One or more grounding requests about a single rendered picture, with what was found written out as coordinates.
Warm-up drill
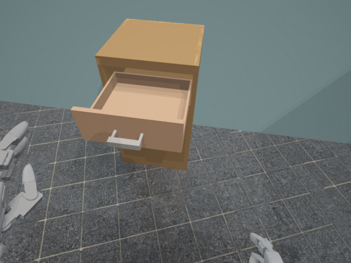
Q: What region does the left robot hand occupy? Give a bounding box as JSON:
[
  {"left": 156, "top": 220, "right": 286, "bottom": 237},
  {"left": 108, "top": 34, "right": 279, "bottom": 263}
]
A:
[{"left": 0, "top": 121, "right": 43, "bottom": 242}]

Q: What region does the handle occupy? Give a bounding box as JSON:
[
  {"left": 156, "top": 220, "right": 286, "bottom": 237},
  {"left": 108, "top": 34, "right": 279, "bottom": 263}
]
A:
[{"left": 107, "top": 130, "right": 144, "bottom": 151}]

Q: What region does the cabinet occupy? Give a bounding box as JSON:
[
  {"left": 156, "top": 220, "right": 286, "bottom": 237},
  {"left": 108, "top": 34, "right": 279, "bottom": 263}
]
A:
[{"left": 95, "top": 19, "right": 205, "bottom": 170}]

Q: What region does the right robot hand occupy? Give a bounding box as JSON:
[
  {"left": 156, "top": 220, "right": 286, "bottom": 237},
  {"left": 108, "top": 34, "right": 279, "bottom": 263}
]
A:
[{"left": 249, "top": 233, "right": 284, "bottom": 263}]

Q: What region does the drawer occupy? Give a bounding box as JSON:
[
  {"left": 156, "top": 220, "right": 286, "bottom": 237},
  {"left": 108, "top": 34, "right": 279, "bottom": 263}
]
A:
[{"left": 71, "top": 71, "right": 193, "bottom": 153}]

